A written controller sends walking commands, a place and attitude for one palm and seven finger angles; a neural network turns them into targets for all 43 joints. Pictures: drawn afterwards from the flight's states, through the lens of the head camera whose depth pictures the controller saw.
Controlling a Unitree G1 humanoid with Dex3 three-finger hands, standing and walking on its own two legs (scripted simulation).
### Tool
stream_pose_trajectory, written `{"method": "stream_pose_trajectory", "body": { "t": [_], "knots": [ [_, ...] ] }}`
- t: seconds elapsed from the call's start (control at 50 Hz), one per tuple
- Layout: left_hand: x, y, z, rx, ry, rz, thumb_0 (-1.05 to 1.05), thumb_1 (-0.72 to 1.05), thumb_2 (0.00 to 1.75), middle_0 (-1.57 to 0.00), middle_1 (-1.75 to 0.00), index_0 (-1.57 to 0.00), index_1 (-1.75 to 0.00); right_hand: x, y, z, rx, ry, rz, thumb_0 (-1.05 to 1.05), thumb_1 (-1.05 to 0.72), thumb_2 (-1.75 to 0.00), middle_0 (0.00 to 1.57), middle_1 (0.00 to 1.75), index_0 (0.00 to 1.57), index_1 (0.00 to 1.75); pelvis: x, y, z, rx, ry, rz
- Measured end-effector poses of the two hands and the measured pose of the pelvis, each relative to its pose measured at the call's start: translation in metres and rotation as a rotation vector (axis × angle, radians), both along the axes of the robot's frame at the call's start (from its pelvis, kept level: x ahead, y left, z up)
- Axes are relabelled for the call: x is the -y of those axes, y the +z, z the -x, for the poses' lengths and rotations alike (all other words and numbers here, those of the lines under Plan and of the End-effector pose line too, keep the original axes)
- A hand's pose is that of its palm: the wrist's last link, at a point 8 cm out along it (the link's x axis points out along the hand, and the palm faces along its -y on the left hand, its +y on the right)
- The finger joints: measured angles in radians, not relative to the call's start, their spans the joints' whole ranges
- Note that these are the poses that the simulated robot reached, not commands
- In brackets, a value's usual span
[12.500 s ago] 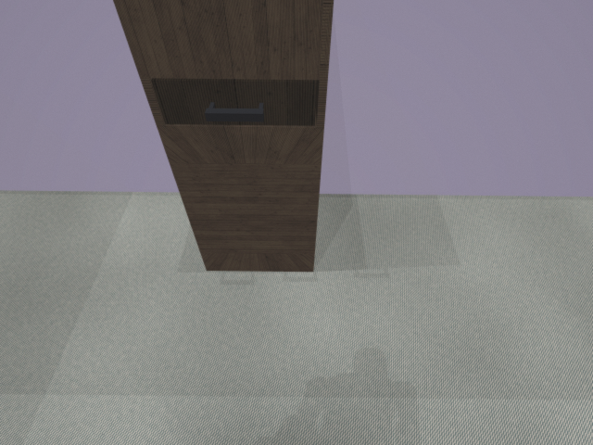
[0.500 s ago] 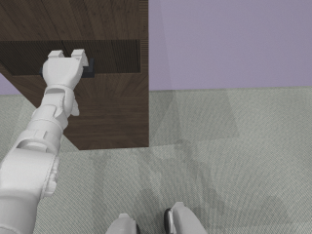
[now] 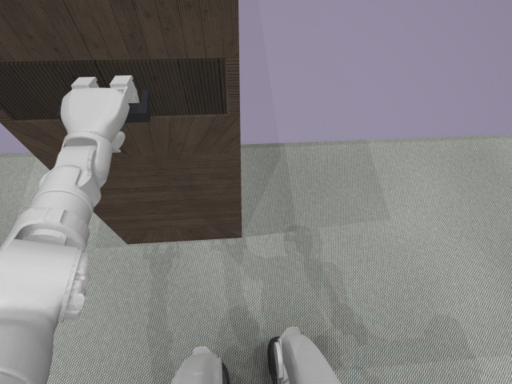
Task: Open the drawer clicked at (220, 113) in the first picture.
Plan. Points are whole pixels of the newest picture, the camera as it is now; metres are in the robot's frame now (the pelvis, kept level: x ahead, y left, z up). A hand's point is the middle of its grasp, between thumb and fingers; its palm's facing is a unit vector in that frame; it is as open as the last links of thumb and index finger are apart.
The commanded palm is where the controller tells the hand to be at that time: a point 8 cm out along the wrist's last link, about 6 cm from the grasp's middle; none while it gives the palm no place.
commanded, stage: close the thumb around the handle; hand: left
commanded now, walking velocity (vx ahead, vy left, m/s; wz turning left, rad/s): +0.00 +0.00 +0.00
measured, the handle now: (107, 104) +0.56 +0.20 +0.06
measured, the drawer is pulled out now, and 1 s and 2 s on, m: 0.00 0.00 0.02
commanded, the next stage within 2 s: pull the drawer open in 0.22 s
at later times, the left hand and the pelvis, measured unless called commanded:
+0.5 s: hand (112, 135) +0.52 +0.19 +0.03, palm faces +0.00 -0.02 -1.00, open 6.2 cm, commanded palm +0.49 +0.22 +0.08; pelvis +0.00 +0.00 +0.01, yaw +0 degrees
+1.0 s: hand (112, 138) +0.51 +0.19 +0.03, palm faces +0.02 -0.07 -1.00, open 5.5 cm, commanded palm +0.46 +0.22 +0.08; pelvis +0.07 +0.01 +0.03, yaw -3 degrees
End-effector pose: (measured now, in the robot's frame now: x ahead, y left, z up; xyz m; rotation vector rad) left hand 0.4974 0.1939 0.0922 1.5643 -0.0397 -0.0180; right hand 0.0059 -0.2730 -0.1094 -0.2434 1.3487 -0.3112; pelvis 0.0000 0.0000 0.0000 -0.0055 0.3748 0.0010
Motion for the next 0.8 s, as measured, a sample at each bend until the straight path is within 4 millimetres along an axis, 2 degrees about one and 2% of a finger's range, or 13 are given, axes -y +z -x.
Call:
{"method": "stream_pose_trajectory", "body": {
  "t": [0.1, 0.14, 0.44, 0.6, 0.7, 0.8],
  "knots": [
    [0.001, 0.000, 0.000, 0.011, 0.013, -0.001, 0.00, 0.62, 0.78, -0.39, -1.32, -0.36, -1.31, -0.002, 0.000, -0.003, -0.009, 0.002, -0.008, 0.01, -0.90, -0.89, 0.20, 0.30, 0.20, 0.30, -0.001, 0.001, -0.001, 0.000, 0.003, 0.001],
    [0.001, -0.002, 0.001, 0.007, 0.017, -0.001, 0.00, 0.65, 0.79, -0.40, -1.33, -0.33, -1.31, -0.003, 0.000, -0.004, -0.007, 0.002, -0.010, 0.01, -0.90, -0.89, 0.20, 0.30, 0.20, 0.30, -0.001, 0.002, -0.001, 0.002, 0.004, 0.001],
    [0.001, -0.004, 0.002, -0.012, 0.017, 0.004, 0.01, 0.70, 0.79, -0.42, -1.35, -0.26, -1.36, -0.006, 0.005, -0.007, 0.006, -0.003, -0.002, 0.00, -0.90, -0.89, 0.20, 0.30, 0.20, 0.30, -0.003, 0.005, -0.003, 0.012, 0.001, 0.003],
    [0.001, -0.005, 0.002, -0.022, 0.019, 0.018, 0.01, 0.73, 0.79, -0.41, -1.35, -0.26, -1.35, -0.009, 0.006, -0.010, 0.000, -0.025, -0.020, 0.01, -0.90, -0.89, 0.20, 0.30, 0.20, 0.30, -0.005, 0.009, -0.011, 0.019, -0.018, 0.001],
    [0.000, -0.005, 0.003, -0.034, 0.015, 0.027, 0.00, 0.73, 0.78, -0.38, -1.35, -0.32, -1.34, -0.012, 0.008, -0.020, 0.001, -0.041, -0.039, 0.01, -0.90, -0.89, 0.20, 0.30, 0.20, 0.30, -0.006, 0.014, -0.022, 0.026, -0.035, 0.000],
    [-0.002, -0.005, 0.004, -0.038, 0.001, 0.044, 0.00, 0.74, 0.78, -0.33, -1.35, -0.37, -1.34, -0.015, 0.010, -0.040, 0.019, -0.053, -0.059, 0.01, -0.90, -0.89, 0.20, 0.30, 0.20, 0.30, -0.007, 0.019, -0.037, 0.034, -0.052, -0.001]
  ]
}}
